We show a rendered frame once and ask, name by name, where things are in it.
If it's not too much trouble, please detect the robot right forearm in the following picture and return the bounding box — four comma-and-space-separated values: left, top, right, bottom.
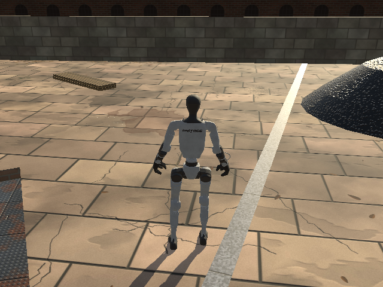
216, 145, 228, 167

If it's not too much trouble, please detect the robot left upper arm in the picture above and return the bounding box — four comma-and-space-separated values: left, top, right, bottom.
161, 120, 180, 152

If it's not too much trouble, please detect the robot left hand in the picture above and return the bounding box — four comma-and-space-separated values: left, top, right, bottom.
153, 161, 166, 175

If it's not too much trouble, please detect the robot torso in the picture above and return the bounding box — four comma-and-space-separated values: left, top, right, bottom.
178, 118, 206, 179

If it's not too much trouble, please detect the robot right hand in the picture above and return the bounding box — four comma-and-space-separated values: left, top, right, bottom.
216, 163, 230, 176

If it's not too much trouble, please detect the robot right upper arm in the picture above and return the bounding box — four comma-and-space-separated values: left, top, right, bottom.
205, 121, 221, 154

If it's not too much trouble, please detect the robot left forearm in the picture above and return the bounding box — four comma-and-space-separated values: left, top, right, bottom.
154, 143, 167, 164

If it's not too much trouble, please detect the robot right shin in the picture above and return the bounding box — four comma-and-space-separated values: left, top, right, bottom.
200, 196, 209, 237

